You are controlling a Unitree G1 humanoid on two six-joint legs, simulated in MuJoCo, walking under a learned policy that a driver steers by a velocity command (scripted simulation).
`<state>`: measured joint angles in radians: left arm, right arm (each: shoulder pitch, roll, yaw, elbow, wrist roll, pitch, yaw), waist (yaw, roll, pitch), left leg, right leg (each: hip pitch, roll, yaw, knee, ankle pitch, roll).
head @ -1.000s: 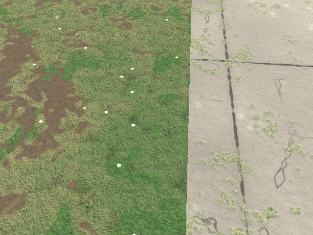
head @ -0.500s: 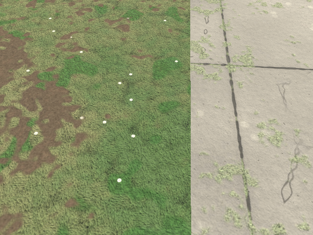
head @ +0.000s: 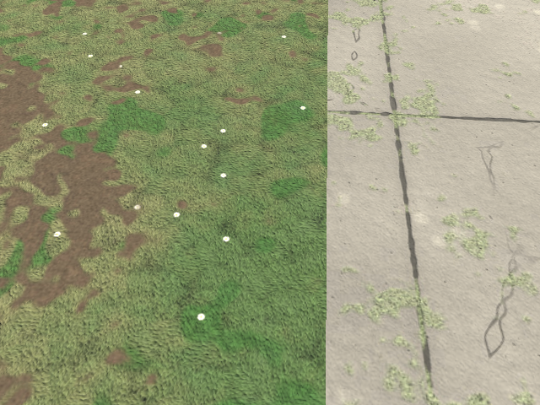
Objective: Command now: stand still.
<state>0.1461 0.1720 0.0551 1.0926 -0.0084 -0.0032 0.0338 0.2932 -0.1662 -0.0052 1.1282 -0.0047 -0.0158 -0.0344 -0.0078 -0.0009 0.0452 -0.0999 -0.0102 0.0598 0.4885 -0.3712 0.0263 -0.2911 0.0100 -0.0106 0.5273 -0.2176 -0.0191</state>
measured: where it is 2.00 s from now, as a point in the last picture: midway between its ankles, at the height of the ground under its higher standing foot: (293, 320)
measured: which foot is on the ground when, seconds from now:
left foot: down 0.00-0.74, up 0.76-1.00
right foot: down 0.00-0.46, up 0.48-0.72, down 0.74-1.00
